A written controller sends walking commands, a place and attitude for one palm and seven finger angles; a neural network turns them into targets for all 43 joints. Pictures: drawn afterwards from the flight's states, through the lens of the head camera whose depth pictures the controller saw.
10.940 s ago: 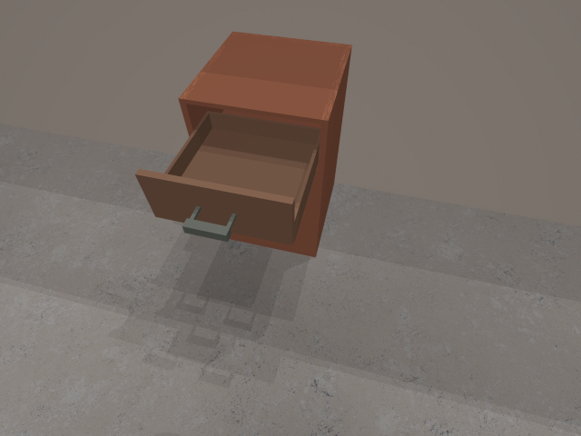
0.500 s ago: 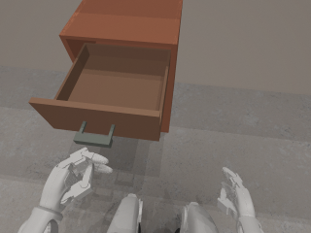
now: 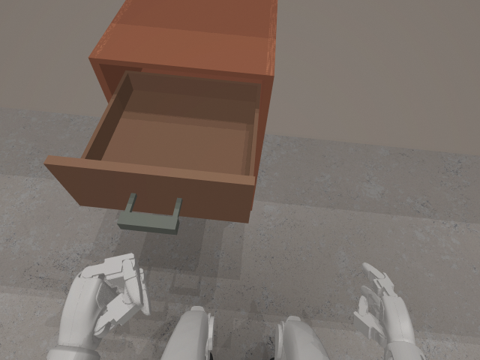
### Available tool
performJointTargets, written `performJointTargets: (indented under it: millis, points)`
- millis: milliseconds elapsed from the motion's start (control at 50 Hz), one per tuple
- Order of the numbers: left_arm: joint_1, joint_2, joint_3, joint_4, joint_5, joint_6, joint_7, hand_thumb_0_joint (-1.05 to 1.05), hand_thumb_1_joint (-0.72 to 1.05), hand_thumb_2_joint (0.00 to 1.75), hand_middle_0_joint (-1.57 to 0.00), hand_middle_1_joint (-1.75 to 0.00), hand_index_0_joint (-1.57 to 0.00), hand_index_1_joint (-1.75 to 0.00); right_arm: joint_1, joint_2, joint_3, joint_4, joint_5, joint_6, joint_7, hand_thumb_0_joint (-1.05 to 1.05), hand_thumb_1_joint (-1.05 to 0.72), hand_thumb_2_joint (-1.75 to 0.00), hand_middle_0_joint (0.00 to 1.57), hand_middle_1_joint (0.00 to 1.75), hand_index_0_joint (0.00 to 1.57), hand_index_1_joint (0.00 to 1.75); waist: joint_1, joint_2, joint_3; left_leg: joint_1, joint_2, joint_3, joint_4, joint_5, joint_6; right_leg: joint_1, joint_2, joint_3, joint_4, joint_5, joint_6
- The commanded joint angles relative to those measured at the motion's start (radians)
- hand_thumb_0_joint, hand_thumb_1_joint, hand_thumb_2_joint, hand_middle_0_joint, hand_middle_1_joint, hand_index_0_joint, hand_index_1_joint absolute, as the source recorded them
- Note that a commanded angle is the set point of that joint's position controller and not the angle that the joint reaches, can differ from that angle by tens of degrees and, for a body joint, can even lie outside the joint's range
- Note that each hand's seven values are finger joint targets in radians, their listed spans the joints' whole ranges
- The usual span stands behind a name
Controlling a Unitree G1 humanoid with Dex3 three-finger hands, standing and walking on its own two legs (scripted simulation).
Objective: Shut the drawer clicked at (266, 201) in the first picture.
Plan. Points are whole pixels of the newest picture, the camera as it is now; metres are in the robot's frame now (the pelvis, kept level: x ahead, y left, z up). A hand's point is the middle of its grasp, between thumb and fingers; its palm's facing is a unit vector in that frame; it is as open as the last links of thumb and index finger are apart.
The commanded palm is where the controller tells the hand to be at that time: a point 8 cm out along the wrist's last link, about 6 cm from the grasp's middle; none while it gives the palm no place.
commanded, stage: raise the hand and make a fist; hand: left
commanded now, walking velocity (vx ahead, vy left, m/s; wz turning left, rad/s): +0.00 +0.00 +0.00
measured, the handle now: (152, 212) +0.39 +0.20 -0.06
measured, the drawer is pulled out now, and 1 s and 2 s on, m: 0.30 0.30 0.30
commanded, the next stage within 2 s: bring the fist close to the handle in 0.70 s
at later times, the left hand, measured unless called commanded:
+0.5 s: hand (150, 302) +0.20 +0.14 +0.04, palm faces -0.07 -1.00 -0.03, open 3.3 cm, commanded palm +0.17 +0.20 +0.04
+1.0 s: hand (140, 305) +0.20 +0.16 +0.02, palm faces -0.02 -1.00 -0.05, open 3.3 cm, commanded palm +0.18 +0.21 +0.02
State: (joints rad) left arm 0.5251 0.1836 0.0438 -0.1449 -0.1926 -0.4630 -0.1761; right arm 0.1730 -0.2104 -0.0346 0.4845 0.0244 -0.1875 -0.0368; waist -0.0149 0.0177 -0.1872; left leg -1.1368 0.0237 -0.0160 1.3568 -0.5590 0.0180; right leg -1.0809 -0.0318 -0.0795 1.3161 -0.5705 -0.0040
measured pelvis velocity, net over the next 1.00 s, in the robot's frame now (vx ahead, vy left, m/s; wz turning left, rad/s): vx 0.01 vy -0.02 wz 0.00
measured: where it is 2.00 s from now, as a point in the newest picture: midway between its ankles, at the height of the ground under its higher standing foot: outside the picture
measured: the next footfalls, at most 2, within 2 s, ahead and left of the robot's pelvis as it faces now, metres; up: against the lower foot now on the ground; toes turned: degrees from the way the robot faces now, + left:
none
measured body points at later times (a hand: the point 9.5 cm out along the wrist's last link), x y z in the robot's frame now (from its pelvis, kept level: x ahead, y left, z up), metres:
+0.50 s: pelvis +0.02 -0.01 -0.01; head +0.11 +0.00 +0.43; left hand +0.20 +0.19 +0.04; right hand +0.22 -0.23 -0.09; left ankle +0.05 +0.11 -0.61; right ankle +0.03 -0.13 -0.61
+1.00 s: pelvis +0.01 -0.02 -0.02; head +0.10 -0.01 +0.42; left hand +0.20 +0.21 +0.02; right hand +0.22 -0.25 -0.09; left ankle +0.05 +0.11 -0.61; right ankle +0.03 -0.13 -0.61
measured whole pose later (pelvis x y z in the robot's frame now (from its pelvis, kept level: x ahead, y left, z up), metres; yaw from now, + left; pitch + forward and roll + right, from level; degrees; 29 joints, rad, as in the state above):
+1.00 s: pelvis +0.01 -0.02 -0.02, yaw +0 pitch +22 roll -3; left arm 0.52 0.21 0.14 -0.05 -0.25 -0.51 -0.28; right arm 0.15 -0.21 -0.02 0.49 0.03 -0.13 -0.05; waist 0.00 0.02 -0.21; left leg -1.23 0.04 -0.06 1.44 -0.60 -0.02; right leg -1.17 -0.01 -0.11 1.41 -0.62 -0.04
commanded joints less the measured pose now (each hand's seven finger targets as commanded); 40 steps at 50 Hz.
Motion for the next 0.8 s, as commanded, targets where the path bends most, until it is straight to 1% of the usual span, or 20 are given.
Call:
performJointTargets:
  millis: [0,40,80,120,140,200,240,280,320,380,400,440,500,540,560,660,680,700,760,780]
  points:
    - [0.104,0.013,-0.031,-0.186,0.017,-0.027,0.024,0.0,0.9,0.9,-1.4,-1.6,-1.4,-1.6,-0.042,-0.131,-0.044,-0.176,-0.003,-0.015,0.013,0.0,-0.9,-0.9,0.2,0.3,0.2,0.3,0.0,0.035,-0.17,0.238,-0.008,-0.064,-0.265,0.134,-0.011,0.09,0.044,-0.023,-0.181,0.082,-0.029]
    - [0.098,0.001,-0.075,-0.176,0.035,-0.006,0.006,0.0,0.9,0.9,-1.4,-1.6,-1.4,-1.6,-0.043,-0.134,-0.039,-0.192,-0.005,-0.001,0.012,0.0,-0.9,-0.9,0.2,0.3,0.2,0.3,-0.016,0.012,-0.151,0.219,-0.008,-0.066,-0.255,0.124,-0.006,0.086,0.043,-0.02,-0.185,0.079,-0.028]
    - [0.069,0.034,-0.055,-0.187,0.04,-0.004,-0.004,0.0,0.9,0.9,-1.4,-1.6,-1.4,-1.6,-0.037,-0.138,-0.037,-0.2,-0.003,0.009,0.008,0.0,-0.9,-0.9,0.2,0.3,0.2,0.3,-0.021,-0.013,-0.141,0.201,-0.011,-0.066,-0.243,0.094,-0.006,0.076,0.043,-0.017,-0.186,0.061,-0.026]
    - [0.041,0.045,-0.048,-0.228,0.038,-0.022,-0.003,0.0,0.9,0.9,-1.4,-1.6,-1.4,-1.6,-0.032,-0.132,-0.031,-0.208,-0.008,0.011,0.004,0.0,-0.9,-0.9,0.2,0.3,0.2,0.3,-0.016,-0.001,-0.167,0.205,-0.013,-0.066,-0.227,0.11,-0.005,0.071,0.043,-0.012,-0.172,0.067,-0.028]
    - [0.03,0.077,-0.014,-0.247,0.039,-0.035,0.006,0.0,0.9,0.9,-1.4,-1.6,-1.4,-1.6,-0.034,-0.13,-0.032,-0.204,-0.013,0.015,0.001,0.0,-0.9,-0.9,0.2,0.3,0.2,0.3,-0.005,0.014,-0.182,0.203,-0.013,-0.064,-0.217,0.125,-0.005,0.07,0.045,-0.009,-0.161,0.075,-0.03]
    - [0.083,0.071,0.016,-0.291,0.02,-0.077,0.022,0.0,0.9,0.9,-1.4,-1.6,-1.4,-1.6,-0.025,-0.112,-0.032,-0.209,-0.017,0.02,0.005,0.0,-0.9,-0.9,0.2,0.3,0.2,0.3,0.025,0.051,-0.255,0.248,-0.012,-0.06,-0.204,0.229,-0.011,0.089,0.043,-0.01,-0.137,0.136,-0.035]
    - [0.095,0.074,0.024,-0.287,0.019,-0.085,0.027,0.0,0.9,0.9,-1.4,-1.6,-1.4,-1.6,-0.03,-0.109,-0.032,-0.202,-0.018,0.024,0.008,0.0,-0.9,-0.9,0.2,0.3,0.2,0.3,0.028,0.068,-0.269,0.25,-0.01,-0.055,-0.192,0.262,-0.011,0.091,0.046,-0.006,-0.13,0.159,-0.035]
    - [0.113,0.055,0.005,-0.276,0.017,-0.082,0.019,0.0,0.9,0.9,-1.4,-1.6,-1.4,-1.6,-0.029,-0.112,-0.034,-0.202,-0.015,0.028,0.014,0.0,-0.9,-0.9,0.2,0.3,0.2,0.3,0.019,0.071,-0.266,0.25,-0.009,-0.054,-0.186,0.277,-0.012,0.091,0.045,-0.009,-0.131,0.176,-0.033]
    - [0.128,0.035,-0.024,-0.266,0.014,-0.064,-0.002,0.0,0.9,0.9,-1.4,-1.6,-1.4,-1.6,-0.03,-0.118,-0.036,-0.204,-0.011,0.032,0.015,0.0,-0.9,-0.9,0.2,0.3,0.2,0.3,0.005,0.049,-0.267,0.235,-0.012,-0.049,-0.179,0.261,-0.007,0.104,0.043,-0.005,-0.144,0.182,-0.029]
    - [0.169,0.057,0.002,-0.247,0.005,-0.028,-0.034,0.0,0.9,0.9,-1.4,-1.6,-1.4,-1.6,-0.034,-0.123,-0.046,-0.206,-0.001,0.039,0.008,0.0,-0.9,-0.9,0.2,0.3,0.2,0.3,0.004,-0.008,-0.284,0.213,-0.014,-0.043,-0.171,0.276,-0.002,0.147,0.044,0.001,-0.151,0.223,-0.025]
    - [0.178,0.06,0.007,-0.245,0.0,-0.018,-0.043,0.0,0.9,0.9,-1.4,-1.6,-1.4,-1.6,-0.037,-0.119,-0.047,-0.208,0.001,0.04,0.006,0.0,-0.9,-0.9,0.2,0.3,0.2,0.3,0.006,-0.007,-0.279,0.204,-0.017,-0.038,-0.17,0.271,-0.001,0.159,0.043,0.008,-0.16,0.228,-0.023]
    - [0.189,0.098,0.062,-0.242,-0.007,-0.015,-0.04,0.0,0.9,0.9,-1.4,-1.6,-1.4,-1.6,-0.049,-0.116,-0.052,-0.2,0.003,0.042,-0.002,0.0,-0.9,-0.9,0.2,0.3,0.2,0.3,0.02,-0.029,-0.281,0.191,-0.018,-0.036,-0.168,0.279,-0.001,0.175,0.045,0.01,-0.157,0.237,-0.024]
    - [0.204,0.087,0.088,-0.261,-0.032,-0.045,-0.03,0.0,0.9,0.9,-1.4,-1.6,-1.4,-1.6,-0.045,-0.1,-0.055,-0.193,0.003,0.035,-0.003,0.0,-0.9,-0.9,0.2,0.3,0.2,0.3,0.029,-0.011,-0.284,0.189,-0.022,-0.026,-0.162,0.293,-0.002,0.191,0.041,0.017,-0.159,0.257,-0.023]
    - [0.216,0.087,0.099,-0.247,-0.037,-0.069,-0.02,0.0,0.9,0.9,-1.4,-1.6,-1.4,-1.6,-0.048,-0.096,-0.058,-0.182,0.003,0.03,-0.003,0.0,-0.9,-0.9,0.2,0.3,0.2,0.3,0.028,-0.016,-0.265,0.181,-0.02,-0.026,-0.159,0.294,-0.002,0.186,0.045,0.018,-0.161,0.254,-0.024]
    - [0.22,0.064,0.079,-0.242,-0.037,-0.082,-0.022,0.0,0.9,0.9,-1.4,-1.6,-1.4,-1.6,-0.046,-0.095,-0.057,-0.182,0.001,0.027,0.0,0.0,-0.9,-0.9,0.2,0.3,0.2,0.3,0.023,-0.002,-0.259,0.178,-0.022,-0.023,-0.156,0.291,-0.002,0.182,0.043,0.019,-0.16,0.252,-0.023]
    - [0.172,0.079,0.067,-0.196,-0.04,-0.122,-0.058,0.0,0.9,0.9,-1.4,-1.6,-1.4,-1.6,-0.051,-0.106,-0.056,-0.163,0.003,0.01,-0.004,0.0,-0.9,-0.9,0.2,0.3,0.2,0.3,-0.011,-0.01,-0.211,0.122,-0.02,-0.021,-0.123,0.21,0.003,0.143,0.038,0.053,-0.185,0.164,-0.021]
    - [0.178,0.1,0.09,-0.181,-0.041,-0.123,-0.069,0.0,0.9,0.9,-1.4,-1.6,-1.4,-1.6,-0.047,-0.109,-0.058,-0.157,0.006,0.011,-0.006,0.0,-0.9,-0.9,0.2,0.3,0.2,0.3,-0.007,-0.007,-0.213,0.118,-0.019,-0.019,-0.12,0.206,0.002,0.146,0.038,0.06,-0.189,0.158,-0.023]
    - [0.163,0.096,0.08,-0.192,-0.045,-0.126,-0.082,0.0,0.9,0.9,-1.4,-1.6,-1.4,-1.6,-0.049,-0.113,-0.056,-0.162,0.006,0.008,-0.008,0.0,-0.9,-0.9,0.2,0.3,0.2,0.3,-0.009,-0.009,-0.222,0.115,-0.02,-0.018,-0.117,0.201,0.004,0.152,0.036,0.065,-0.19,0.15,-0.023]
    - [0.173,0.112,0.11,-0.187,-0.06,-0.115,-0.096,0.0,0.9,0.9,-1.4,-1.6,-1.4,-1.6,-0.055,-0.11,-0.059,-0.165,0.009,0.007,-0.013,0.0,-0.9,-0.9,0.2,0.3,0.2,0.3,0.0,-0.005,-0.235,0.114,-0.02,-0.014,-0.117,0.194,0.005,0.164,0.035,0.076,-0.199,0.138,-0.021]
    - [0.162,0.13,0.139,-0.186,-0.069,-0.109,-0.097,0.0,0.9,0.9,-1.4,-1.6,-1.4,-1.6,-0.057,-0.109,-0.059,-0.165,0.011,0.011,-0.015,0.0,-0.9,-0.9,0.2,0.3,0.2,0.3,0.003,-0.015,-0.228,0.1,-0.02,-0.012,-0.116,0.181,0.004,0.173,0.033,0.085,-0.21,0.12,-0.02]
